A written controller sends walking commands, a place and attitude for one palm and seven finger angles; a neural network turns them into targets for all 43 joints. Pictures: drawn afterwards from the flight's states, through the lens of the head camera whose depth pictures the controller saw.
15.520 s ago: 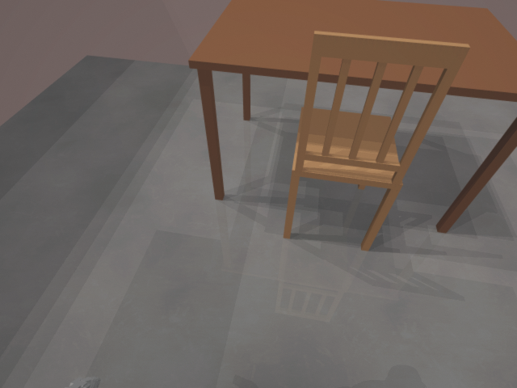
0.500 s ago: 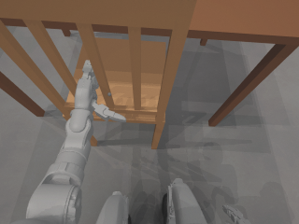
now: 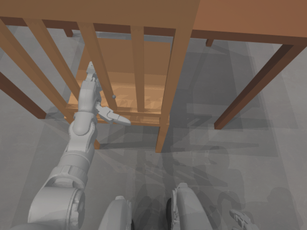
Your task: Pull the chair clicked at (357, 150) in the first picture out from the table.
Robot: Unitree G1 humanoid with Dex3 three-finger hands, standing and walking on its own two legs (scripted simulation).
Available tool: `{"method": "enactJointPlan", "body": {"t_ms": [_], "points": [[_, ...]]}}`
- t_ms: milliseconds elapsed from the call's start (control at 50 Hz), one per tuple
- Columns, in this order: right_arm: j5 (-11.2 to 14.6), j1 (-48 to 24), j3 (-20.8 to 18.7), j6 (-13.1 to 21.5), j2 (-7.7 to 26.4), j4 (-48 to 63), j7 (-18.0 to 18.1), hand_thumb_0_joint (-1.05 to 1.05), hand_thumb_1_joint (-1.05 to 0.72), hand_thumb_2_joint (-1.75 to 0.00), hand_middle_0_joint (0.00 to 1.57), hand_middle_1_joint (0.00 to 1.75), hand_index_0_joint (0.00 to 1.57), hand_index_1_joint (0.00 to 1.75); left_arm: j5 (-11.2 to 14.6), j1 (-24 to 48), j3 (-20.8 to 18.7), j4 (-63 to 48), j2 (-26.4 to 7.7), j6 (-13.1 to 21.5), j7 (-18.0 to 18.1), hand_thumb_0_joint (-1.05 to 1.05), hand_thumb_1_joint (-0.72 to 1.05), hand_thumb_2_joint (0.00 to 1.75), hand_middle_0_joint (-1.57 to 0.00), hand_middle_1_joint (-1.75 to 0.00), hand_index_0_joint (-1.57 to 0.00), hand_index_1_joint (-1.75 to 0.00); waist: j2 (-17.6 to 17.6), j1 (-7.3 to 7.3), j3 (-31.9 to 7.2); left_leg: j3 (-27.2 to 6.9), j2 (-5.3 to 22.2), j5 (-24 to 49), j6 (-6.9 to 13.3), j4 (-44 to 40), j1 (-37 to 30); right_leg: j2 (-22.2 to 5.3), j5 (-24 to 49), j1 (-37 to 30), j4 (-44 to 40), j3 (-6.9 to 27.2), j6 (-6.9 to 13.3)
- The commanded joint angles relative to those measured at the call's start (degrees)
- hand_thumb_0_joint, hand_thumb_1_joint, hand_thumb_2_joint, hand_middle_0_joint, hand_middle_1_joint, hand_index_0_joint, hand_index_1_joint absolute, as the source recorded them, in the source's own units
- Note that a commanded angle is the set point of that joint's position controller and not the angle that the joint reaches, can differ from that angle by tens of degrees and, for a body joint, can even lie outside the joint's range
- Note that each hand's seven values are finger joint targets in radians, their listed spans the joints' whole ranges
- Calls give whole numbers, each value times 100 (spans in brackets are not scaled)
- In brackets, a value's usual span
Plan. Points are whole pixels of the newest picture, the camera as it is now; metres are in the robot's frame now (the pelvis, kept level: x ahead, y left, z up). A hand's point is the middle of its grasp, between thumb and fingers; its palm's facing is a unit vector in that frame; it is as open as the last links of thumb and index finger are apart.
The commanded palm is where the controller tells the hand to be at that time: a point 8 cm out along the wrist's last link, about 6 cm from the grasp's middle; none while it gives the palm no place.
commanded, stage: hook a spindle and tug to test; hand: left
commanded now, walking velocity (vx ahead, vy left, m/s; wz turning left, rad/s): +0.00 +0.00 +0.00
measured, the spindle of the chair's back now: (103, 78) +0.49 +0.11 +0.05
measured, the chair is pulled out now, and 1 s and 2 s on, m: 0.00 0.00 0.05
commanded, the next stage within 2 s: step backward, pulling the chair out in 1.44 s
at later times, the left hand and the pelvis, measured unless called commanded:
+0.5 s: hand (112, 95) +0.45 +0.09 +0.02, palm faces -0.10 -0.99 -0.04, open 12.2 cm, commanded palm +0.42 +0.13 +0.02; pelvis +0.01 +0.00 +0.00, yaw +0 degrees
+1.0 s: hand (111, 95) +0.45 +0.09 +0.03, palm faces -0.12 -0.99 -0.02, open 5.5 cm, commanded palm +0.41 +0.14 +0.02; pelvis +0.02 +0.01 +0.01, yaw -1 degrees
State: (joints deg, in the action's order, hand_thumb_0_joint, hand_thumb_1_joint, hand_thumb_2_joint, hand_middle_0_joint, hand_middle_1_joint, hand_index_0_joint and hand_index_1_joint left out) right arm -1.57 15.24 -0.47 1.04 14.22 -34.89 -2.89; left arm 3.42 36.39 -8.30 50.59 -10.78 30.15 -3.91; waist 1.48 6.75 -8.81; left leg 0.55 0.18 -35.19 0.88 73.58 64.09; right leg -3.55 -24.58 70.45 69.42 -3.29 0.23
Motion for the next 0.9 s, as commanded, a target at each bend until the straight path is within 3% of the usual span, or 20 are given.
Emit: {"method": "enactJointPlan", "body": {"t_ms": [0,20,100,120,220,320,360,380,420,480,560,720,760,820,880], "points": [[-9,671,-300,124,860,431,80,0,-90,-90,20,30,20,30,17,2207,-101,-1276,-579,445,73,0,-50,30,-13,-30,-13,-30,132,195,-2849,-167,-127,2052,-28,-1017,-955,251,1358,-2401,-638,231,146],[-17,686,-308,128,854,451,74,0,-90,-90,20,30,20,30,19,2096,-157,-1328,-613,457,85,0,-50,30,-15,-35,-15,-35,140,142,-3003,-153,-135,2123,-35,-1000,-966,245,1439,-2507,-612,238,147],[-10,682,-300,118,857,434,67,0,-90,-90,20,30,20,30,-6,2095,-138,-1248,-619,456,98,0,-50,30,-22,-57,-22,-57,-89,201,-2829,-147,-134,2038,-19,-994,-792,250,1469,-2558,-633,248,136],[-17,659,-305,127,845,457,65,0,-90,-90,20,30,20,30,-16,2063,-121,-1323,-603,472,91,0,-50,30,-24,-63,-24,-63,52,159,-2915,-111,-145,2000,-20,-982,-811,244,1444,-2592,-649,285,139],[0,701,-309,118,848,444,60,0,-90,-90,20,30,20,30,10,1947,-41,-1305,-519,417,64,0,-50,30,-32,-90,-32,-90,-74,188,-2862,-134,-132,2074,-19,-1006,-809,254,1549,-2635,-657,259,141],[-7,716,-334,125,833,428,40,0,-90,-90,20,30,20,30,15,2015,183,-1487,-290,416,65,0,-22,42,-41,-118,-41,-118,150,198,-2956,-161,-119,2228,-34,-1011,-1096,255,1535,-2460,-659,209,156],[-1,738,-343,125,854,460,39,0,-90,-90,20,30,20,30,15,1792,79,-1499,-408,408,74,0,-11,47,-45,-129,-45,-129,-1,163,-3014,-178,-112,2350,-37,-1025,-1100,269,1656,-2576,-638,194,164],[1,705,-338,123,827,454,28,0,-90,-90,20,30,20,30,23,1709,194,-1457,-261,391,54,0,-5,49,-46,-134,-46,-134,69,169,-2952,-142,-121,2330,-36,-1027,-1069,262,1686,-2594,-666,211,160],[1,737,-339,118,841,456,33,0,-90,-90,20,30,20,30,42,1674,17,-1526,-456,396,50,0,6,54,-50,-145,-50,-145,-93,130,-2962,-127,-128,2293,-24,-1026,-930,263,1763,-2775,-675,244,158],[10,701,-338,123,820,456,36,0,-90,-90,20,30,20,30,41,1668,178,-1598,-309,408,7,0,23,61,-50,-145,-50,-145,40,173,-2908,-133,-115,2326,-33,-1037,-1033,258,1748,-2658,-676,223,160],[17,713,-345,120,827,496,21,0,-90,-90,20,30,20,30,69,1421,221,-1625,-238,371,-13,0,45,71,-50,-145,-50,-145,143,116,-2879,-151,-100,2536,-56,-1069,-1171,271,1818,-2599,-651,175,183],[13,715,-366,85,802,506,-6,0,-90,-90,20,30,20,30,93,1161,219,-1821,-213,346,-22,0,90,90,-50,-145,-50,-145,34,97,-2878,-152,-76,2780,-68,-1062,-1227,273,2056,-2704,-651,161,175],[15,722,-356,76,821,532,2,0,-90,-90,20,30,20,30,64,1055,91,-1790,-361,346,-4,0,90,90,-50,-145,-50,-145,75,47,-2829,-163,-85,2820,-75,-1078,-1218,284,2052,-2689,-619,150,193],[24,689,-361,51,786,564,-18,0,-90,-90,20,30,20,30,89,854,271,-1897,-146,308,-28,0,90,90,-50,-145,-50,-145,70,50,-2842,-163,-59,2984,-87,-1078,-1304,273,2136,-2686,-628,146,182],[35,688,-359,25,791,622,-23,0,-90,-90,20,30,20,30,78,540,137,-1911,-282,258,-17,0,90,90,-50,-145,-50,-145,-42,-22,-2817,-149,-66,3011,-85,-1107,-1209,277,2228,-2832,-615,147,192]]}}
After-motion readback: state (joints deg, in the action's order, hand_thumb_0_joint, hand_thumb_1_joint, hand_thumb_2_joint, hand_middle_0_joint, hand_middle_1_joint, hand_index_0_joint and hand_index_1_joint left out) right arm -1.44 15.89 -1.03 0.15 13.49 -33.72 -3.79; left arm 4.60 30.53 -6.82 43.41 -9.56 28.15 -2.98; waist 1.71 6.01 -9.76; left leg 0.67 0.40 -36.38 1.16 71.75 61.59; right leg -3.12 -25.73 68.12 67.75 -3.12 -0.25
